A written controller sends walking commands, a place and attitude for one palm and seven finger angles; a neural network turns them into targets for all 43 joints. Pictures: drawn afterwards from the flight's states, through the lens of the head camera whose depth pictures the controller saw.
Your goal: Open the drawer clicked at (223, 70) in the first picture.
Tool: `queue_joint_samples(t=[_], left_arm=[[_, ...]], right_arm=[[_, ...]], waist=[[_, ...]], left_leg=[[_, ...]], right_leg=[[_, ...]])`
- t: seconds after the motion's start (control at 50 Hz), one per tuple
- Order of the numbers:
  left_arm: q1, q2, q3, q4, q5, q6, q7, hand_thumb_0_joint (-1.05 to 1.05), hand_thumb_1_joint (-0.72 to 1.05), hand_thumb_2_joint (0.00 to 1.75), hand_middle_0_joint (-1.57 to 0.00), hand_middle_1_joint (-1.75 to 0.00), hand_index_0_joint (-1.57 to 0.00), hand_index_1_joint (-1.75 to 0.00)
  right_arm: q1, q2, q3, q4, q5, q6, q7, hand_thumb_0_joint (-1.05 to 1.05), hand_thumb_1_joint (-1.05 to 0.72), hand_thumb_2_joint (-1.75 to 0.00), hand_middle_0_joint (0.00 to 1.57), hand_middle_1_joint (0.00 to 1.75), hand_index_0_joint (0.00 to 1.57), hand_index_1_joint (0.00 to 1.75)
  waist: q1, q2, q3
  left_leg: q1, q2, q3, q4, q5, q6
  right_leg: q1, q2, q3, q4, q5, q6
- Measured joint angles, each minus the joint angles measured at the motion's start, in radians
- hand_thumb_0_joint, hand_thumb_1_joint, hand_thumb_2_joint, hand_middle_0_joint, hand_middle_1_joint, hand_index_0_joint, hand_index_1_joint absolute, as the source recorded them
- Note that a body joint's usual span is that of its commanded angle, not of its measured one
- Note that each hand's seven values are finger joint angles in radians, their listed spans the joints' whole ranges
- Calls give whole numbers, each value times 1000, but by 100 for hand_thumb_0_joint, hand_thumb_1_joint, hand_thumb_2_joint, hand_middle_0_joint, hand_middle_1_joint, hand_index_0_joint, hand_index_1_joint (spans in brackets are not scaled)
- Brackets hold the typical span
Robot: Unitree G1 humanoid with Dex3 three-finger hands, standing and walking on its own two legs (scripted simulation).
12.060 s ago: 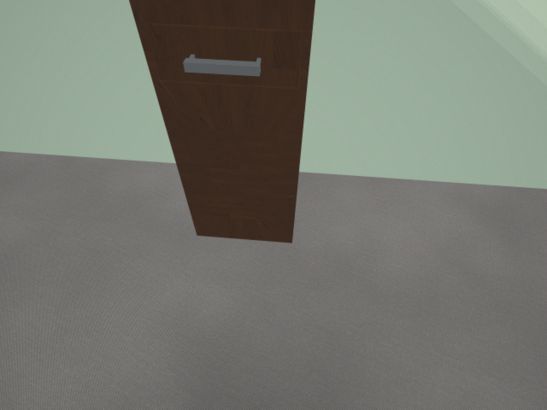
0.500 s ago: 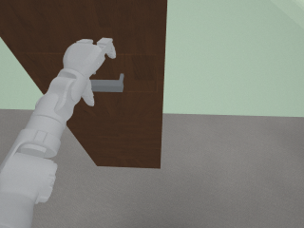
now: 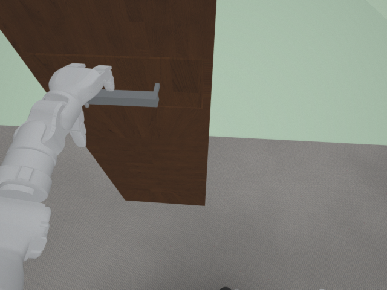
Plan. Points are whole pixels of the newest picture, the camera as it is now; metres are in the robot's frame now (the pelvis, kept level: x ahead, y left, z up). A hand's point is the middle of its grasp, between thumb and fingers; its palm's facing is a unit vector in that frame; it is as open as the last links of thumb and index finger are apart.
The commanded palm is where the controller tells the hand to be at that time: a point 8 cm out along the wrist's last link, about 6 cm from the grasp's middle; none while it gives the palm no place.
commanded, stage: move the hooked fingers above the handle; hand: left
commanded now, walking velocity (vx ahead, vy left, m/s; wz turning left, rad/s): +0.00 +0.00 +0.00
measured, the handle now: (119, 91) +0.53 +0.20 +0.08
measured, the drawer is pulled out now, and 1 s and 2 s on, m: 0.00 0.00 0.00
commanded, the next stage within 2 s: lower the fingers behind the handle in 1.00 s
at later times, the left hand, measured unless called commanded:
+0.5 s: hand (102, 83) +0.49 +0.21 +0.14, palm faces +0.01 +0.01 -1.00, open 13.5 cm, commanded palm +0.46 +0.23 +0.19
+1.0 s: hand (119, 82) +0.49 +0.18 +0.14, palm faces +0.10 -0.02 -0.99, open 13.7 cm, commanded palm +0.46 +0.23 +0.20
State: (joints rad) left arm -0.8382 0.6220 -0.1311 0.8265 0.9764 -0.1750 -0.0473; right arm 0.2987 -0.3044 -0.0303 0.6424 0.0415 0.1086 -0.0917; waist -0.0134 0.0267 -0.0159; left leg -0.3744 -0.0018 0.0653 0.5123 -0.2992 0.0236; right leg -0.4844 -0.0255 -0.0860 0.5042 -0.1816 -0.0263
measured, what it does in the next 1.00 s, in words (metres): stands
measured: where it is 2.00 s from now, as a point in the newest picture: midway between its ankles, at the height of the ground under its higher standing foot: outside the picture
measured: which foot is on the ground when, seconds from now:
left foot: down 0.00-1.00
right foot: down 0.00-1.00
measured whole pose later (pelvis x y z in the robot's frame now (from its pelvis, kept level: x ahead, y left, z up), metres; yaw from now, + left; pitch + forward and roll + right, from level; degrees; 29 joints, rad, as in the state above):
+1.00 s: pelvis +0.02 +0.01 +0.00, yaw -2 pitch +9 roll +0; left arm -0.81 0.48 -0.12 0.73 0.99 -0.14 0.13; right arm 0.24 -0.28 -0.01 0.70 0.03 0.15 -0.02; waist -0.01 0.07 -0.06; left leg -0.33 -0.01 0.10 0.48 -0.31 0.04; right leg -0.46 -0.02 -0.04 0.49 -0.19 -0.01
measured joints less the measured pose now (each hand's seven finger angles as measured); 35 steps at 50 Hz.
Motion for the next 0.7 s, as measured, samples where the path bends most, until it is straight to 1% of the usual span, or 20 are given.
queue_joint_samples(t=[0.04,0.06,0.1,0.12,0.14,0.16,0.2,0.24,0.28,0.34,0.42,0.46,0.52,0.56,0.62,0.66,0.7], left_arm=[[3,-24,-33,-55,-16,-37,9,0,-49,31,-32,-120,-32,-121],[2,-38,-45,-75,-25,-52,19,0,-49,31,-32,-120,-33,-121],[-6,-66,-52,-97,-36,-71,50,0,-49,31,-32,-120,-33,-121],[-11,-79,-44,-98,-36,-73,70,0,-49,31,-32,-120,-33,-121],[-18,-89,-30,-92,-33,-68,91,0,-49,31,-33,-120,-33,-121],[-13,-98,-12,-89,-30,-66,105,0,-49,31,-38,-123,-32,-120],[-3,-110,-5,-79,-12,-57,149,0,-49,31,-46,-126,-32,-120],[0,-121,-14,-67,14,-22,178,0,-49,31,-50,-127,-32,-120],[1,-131,-13,-53,16,10,189,0,-49,31,-51,-127,-33,-122],[-8,-140,-8,-28,5,58,177,0,-49,31,-51,-126,-34,-125],[-31,-130,9,18,15,104,143,1,-49,31,-46,-123,-36,-126],[-37,-114,37,37,22,120,126,1,-49,31,-43,-122,-36,-126],[-35,-76,69,61,31,124,98,1,-49,31,-39,-121,-36,-125],[-31,-50,73,73,32,121,75,1,-49,31,-36,-121,-35,-124],[-26,-27,35,67,21,107,35,1,-49,31,-34,-120,-34,-123],[-19,-31,-8,34,4,84,7,0,-49,31,-33,-120,-33,-122],[-1,-48,-35,-23,-16,43,-13,0,-49,31,-33,-120,-33,-121]], right_arm=[[21,-10,-18,24,-6,-2,5,1,-90,-90,20,30,20,30],[27,-13,-23,35,-8,-2,8,1,-90,-90,20,30,20,30],[28,-16,-28,52,-11,0,17,1,-90,-90,20,30,20,30],[24,-15,-27,58,-13,2,23,1,-90,-90,20,30,20,30],[18,-13,-24,60,-14,5,29,1,-90,-90,20,30,20,30],[17,-11,-22,61,-14,7,33,1,-90,-90,20,30,20,30],[13,-5,-12,64,-15,15,44,1,-90,-90,20,30,20,30],[-3,4,1,67,-14,26,56,1,-90,-90,20,30,20,30],[-27,19,17,67,-8,38,61,1,-90,-90,20,30,20,30],[-65,45,43,56,5,50,54,1,-90,-90,20,30,20,30],[-100,75,71,30,15,52,37,1,-90,-90,20,30,20,30],[-107,82,77,15,17,49,28,1,-90,-90,20,30,20,30],[-99,79,75,-5,13,41,19,1,-90,-90,20,30,20,30],[-84,67,66,-11,11,35,18,1,-90,-90,20,30,20,30],[-52,41,44,-11,9,24,19,1,-90,-90,20,30,20,30],[-28,23,24,-3,5,17,20,1,-90,-90,20,30,20,30],[-9,9,5,9,-2,14,21,1,-90,-90,20,30,20,30]], waist=[[8,-2,-2],[7,-3,-5],[-1,-4,-15],[-8,-4,-21],[-16,-4,-27],[-18,-1,-35],[-15,9,-46],[-11,20,-50],[-10,30,-47],[-14,40,-38],[-24,43,-30],[-27,41,-26],[-25,36,-28],[-19,32,-29],[-6,22,-26],[6,16,-20],[14,10,-16]], left_leg=[[-8,-4,-13,11,-8,2],[-10,-6,-17,15,-12,3],[-12,-8,-18,21,-20,5],[-13,-8,-15,21,-24,6],[-14,-8,-10,21,-27,7],[-13,-7,-4,20,-30,8],[-11,-8,5,17,-32,10],[-4,-8,14,11,-31,12],[9,-8,25,-1,-26,14],[32,-9,38,-25,-12,16],[51,-10,48,-51,7,16],[57,-9,52,-59,14,14],[58,-7,52,-63,18,12],[55,-7,46,-60,18,10],[46,-7,28,-47,12,8],[39,-8,13,-34,7,8],[36,-10,0,-23,0,8]], right_leg=[[0,-6,-12,6,-9,2],[0,-8,-16,9,-14,3],[-2,-10,-16,13,-21,7],[-5,-10,-13,15,-24,8],[-9,-9,-8,17,-26,9],[-11,-8,-3,17,-27,11],[-14,-7,7,17,-27,14],[-11,-6,16,14,-24,17],[-4,-4,27,6,-17,19],[11,-2,40,-11,-2,21],[22,0,50,-27,15,20],[25,2,54,-33,21,19],[26,4,54,-36,24,16],[26,4,48,-33,22,13],[26,0,30,-26,13,11],[28,-4,16,-20,5,10],[33,-8,3,-15,-3,10]])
